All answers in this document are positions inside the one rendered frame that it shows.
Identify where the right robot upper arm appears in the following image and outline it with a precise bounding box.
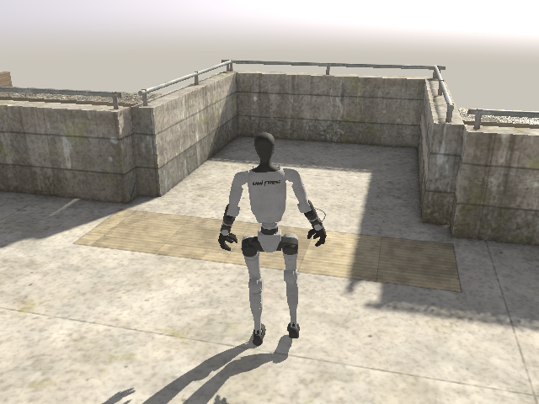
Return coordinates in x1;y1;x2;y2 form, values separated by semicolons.
284;168;312;213

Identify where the robot left foot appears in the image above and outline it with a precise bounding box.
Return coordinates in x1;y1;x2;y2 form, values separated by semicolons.
253;323;266;346

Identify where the left robot upper arm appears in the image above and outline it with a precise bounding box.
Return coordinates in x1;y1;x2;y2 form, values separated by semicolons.
227;170;248;217

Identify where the left robot hand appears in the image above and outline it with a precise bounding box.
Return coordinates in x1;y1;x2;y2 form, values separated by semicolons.
218;233;237;251

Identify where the robot left forearm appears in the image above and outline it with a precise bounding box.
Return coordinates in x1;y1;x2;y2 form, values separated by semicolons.
220;204;236;236

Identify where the right robot hand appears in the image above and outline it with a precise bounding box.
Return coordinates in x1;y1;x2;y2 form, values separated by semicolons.
307;227;327;247

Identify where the robot right forearm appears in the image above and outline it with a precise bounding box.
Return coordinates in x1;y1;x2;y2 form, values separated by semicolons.
304;200;323;231

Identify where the robot left shin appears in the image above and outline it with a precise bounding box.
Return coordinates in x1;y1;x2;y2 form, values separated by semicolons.
248;279;263;334

